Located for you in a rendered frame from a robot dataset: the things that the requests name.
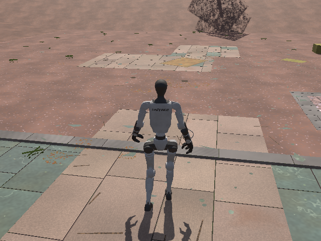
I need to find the robot right upper arm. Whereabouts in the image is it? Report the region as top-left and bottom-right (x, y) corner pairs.
(171, 101), (185, 130)

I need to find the robot right shin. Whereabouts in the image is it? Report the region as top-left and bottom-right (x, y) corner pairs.
(166, 162), (174, 194)

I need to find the robot left foot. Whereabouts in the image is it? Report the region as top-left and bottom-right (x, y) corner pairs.
(144, 202), (153, 211)

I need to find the robot left forearm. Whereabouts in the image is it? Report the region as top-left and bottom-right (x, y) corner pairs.
(132, 121), (141, 136)

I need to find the robot left upper arm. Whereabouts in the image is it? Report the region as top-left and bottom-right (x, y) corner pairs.
(136, 101), (150, 128)

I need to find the robot right forearm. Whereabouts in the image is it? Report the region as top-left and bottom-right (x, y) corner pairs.
(181, 122), (192, 144)

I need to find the robot right hand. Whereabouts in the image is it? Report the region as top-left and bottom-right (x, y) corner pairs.
(182, 141), (193, 154)

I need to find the robot left hand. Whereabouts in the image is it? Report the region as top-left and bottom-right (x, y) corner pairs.
(132, 134), (143, 143)

